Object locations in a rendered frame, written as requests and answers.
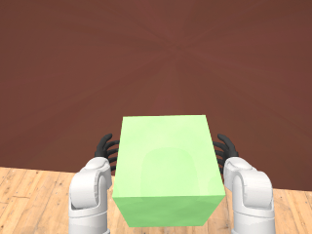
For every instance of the right robot forearm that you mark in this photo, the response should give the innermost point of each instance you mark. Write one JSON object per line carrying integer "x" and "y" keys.
{"x": 252, "y": 198}

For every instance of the carton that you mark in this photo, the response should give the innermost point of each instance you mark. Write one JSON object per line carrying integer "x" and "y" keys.
{"x": 167, "y": 173}

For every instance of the robot right hand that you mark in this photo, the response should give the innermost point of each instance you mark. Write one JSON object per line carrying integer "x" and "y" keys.
{"x": 228, "y": 148}

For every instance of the robot left hand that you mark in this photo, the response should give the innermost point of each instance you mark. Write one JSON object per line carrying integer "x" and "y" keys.
{"x": 104, "y": 153}

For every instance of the left robot forearm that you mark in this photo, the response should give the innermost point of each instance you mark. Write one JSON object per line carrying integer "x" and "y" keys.
{"x": 87, "y": 198}

